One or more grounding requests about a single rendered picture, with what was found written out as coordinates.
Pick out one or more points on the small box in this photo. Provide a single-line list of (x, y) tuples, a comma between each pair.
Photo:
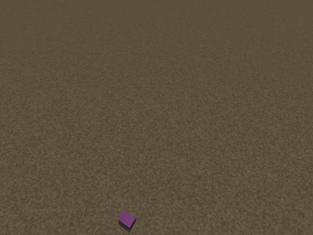
[(127, 219)]

